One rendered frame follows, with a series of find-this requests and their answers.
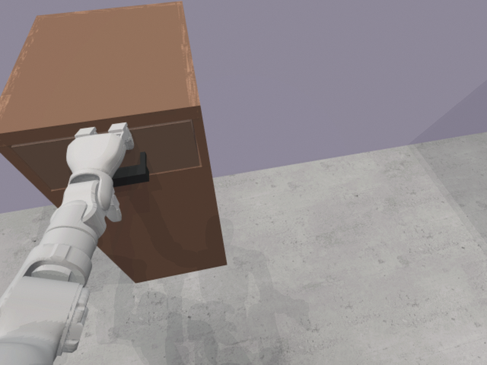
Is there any robot left hand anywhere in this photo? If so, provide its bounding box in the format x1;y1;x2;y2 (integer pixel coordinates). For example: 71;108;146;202
66;122;134;222

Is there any drawer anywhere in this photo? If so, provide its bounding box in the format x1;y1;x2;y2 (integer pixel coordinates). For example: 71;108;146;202
11;119;199;189

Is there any cabinet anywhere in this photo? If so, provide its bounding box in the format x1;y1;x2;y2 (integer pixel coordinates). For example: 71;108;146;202
0;1;227;283

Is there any left robot forearm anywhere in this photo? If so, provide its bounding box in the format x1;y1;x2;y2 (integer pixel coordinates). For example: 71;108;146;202
0;169;113;317

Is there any handle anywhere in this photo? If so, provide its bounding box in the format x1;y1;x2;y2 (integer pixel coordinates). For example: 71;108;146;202
112;151;149;187

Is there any robot left upper arm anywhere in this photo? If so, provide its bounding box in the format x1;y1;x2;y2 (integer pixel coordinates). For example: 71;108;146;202
0;276;90;365

